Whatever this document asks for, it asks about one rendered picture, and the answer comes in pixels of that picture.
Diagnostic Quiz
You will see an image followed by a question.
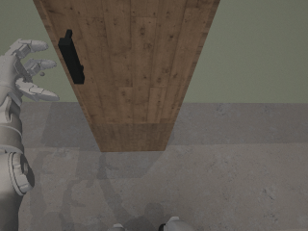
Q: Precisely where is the handle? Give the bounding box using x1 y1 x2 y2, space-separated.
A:
58 29 85 85

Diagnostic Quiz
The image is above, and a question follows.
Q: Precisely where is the cupboard door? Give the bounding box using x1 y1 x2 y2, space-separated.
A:
39 0 215 124

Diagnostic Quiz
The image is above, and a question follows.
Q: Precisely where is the robot left forearm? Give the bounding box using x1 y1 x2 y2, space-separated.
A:
0 86 25 155

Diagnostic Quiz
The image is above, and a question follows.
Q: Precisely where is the robot left hand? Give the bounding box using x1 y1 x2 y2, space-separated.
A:
0 38 60 102

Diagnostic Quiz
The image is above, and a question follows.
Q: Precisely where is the right robot shin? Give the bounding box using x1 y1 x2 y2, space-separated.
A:
167 217 179 223

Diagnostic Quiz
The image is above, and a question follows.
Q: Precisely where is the left robot upper arm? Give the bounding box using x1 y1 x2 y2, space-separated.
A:
0 152 35 231

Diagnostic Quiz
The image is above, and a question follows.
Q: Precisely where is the right robot thigh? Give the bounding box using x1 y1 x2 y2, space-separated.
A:
164 219 196 231

